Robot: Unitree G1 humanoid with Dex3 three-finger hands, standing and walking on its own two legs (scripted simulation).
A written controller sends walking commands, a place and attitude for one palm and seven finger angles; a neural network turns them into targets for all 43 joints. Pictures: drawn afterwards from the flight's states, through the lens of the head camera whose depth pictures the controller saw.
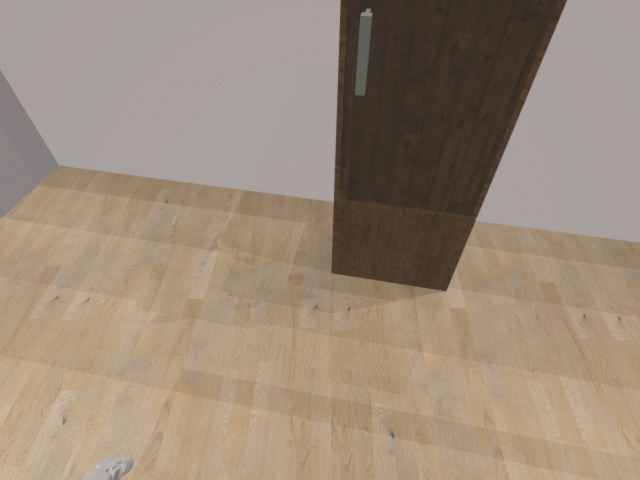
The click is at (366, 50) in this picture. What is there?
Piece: cupboard door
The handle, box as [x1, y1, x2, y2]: [355, 8, 372, 95]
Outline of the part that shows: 369,8 367,8 364,12 361,12 360,15 355,94 364,95 372,14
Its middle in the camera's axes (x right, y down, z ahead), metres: +0.10 -0.42 +0.87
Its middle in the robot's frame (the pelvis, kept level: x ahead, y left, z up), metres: +0.95 -0.05 +0.12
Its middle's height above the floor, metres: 0.89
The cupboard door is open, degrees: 0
